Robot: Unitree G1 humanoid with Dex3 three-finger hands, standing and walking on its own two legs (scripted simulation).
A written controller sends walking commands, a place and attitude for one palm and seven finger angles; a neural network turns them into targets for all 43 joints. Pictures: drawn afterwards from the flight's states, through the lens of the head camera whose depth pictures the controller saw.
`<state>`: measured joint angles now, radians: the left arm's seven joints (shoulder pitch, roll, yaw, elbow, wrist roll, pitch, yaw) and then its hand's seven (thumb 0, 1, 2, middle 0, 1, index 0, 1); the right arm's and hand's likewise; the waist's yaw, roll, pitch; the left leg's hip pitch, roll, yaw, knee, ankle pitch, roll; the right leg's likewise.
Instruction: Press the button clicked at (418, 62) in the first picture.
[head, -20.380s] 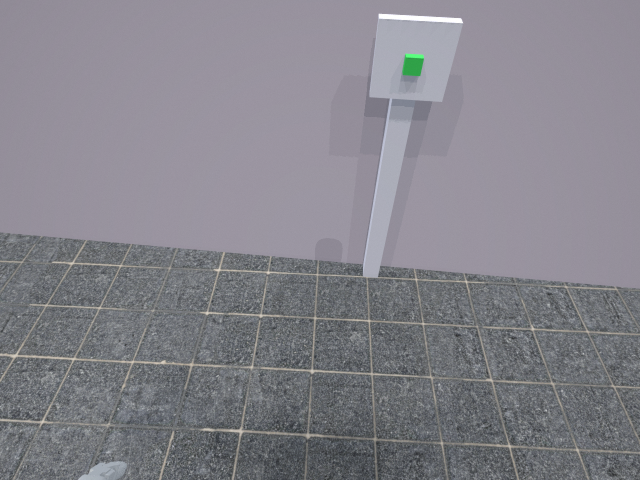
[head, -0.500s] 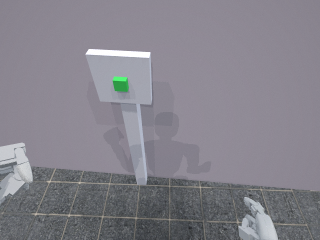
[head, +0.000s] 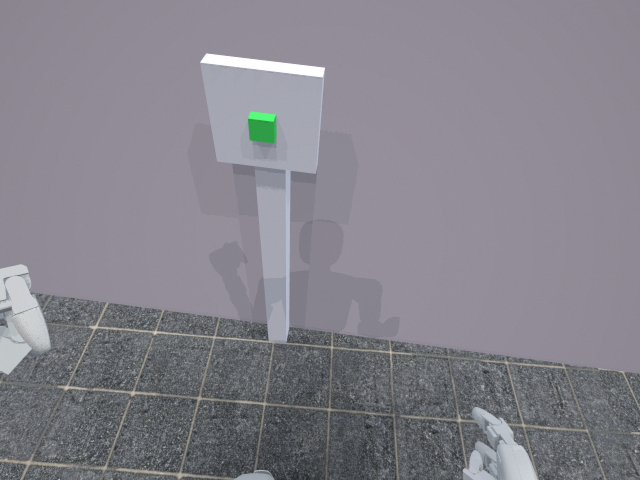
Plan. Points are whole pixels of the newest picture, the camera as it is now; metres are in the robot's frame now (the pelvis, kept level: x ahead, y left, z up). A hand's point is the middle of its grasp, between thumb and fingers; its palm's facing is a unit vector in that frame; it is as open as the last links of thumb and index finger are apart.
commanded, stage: step back with the hand held close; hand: left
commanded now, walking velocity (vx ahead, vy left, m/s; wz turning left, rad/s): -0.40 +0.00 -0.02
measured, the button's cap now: (263, 126) +0.60 +0.13 +0.11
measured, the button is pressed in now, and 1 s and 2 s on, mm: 0 0 0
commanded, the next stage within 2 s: stop stepping back and stand still in 0.26 s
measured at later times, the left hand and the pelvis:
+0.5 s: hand out of the picture +0.08 +0.28 +0.19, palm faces +0.41 -0.83 -0.38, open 3.1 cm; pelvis -0.11 +0.03 +0.01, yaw +1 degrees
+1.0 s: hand out of the picture -0.01 +0.29 +0.19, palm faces +0.32 -0.83 -0.47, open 3.1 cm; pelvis -0.20 +0.06 +0.01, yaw -3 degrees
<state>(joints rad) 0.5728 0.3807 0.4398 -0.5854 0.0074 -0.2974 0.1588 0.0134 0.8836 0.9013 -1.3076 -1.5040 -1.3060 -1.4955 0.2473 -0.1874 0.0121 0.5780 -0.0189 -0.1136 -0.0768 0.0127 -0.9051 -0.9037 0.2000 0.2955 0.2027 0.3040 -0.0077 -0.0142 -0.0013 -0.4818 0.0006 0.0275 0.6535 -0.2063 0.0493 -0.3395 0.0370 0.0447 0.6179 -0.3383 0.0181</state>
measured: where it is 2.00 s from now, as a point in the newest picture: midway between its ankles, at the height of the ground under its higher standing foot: outside the picture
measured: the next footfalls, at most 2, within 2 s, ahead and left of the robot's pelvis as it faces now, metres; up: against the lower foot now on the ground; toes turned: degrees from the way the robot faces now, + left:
right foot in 0.54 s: -0.13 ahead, -0.11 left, +0.00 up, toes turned -2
left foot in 0.70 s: -0.06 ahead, +0.14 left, +0.00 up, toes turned -1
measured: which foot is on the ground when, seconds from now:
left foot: down 0.00-0.52, up 0.54-0.68, down 0.70-0.96, up 0.98-1.00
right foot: down 0.00-0.32, up 0.34-0.52, down 0.54-0.70, up 0.72-0.96, down 0.98-1.00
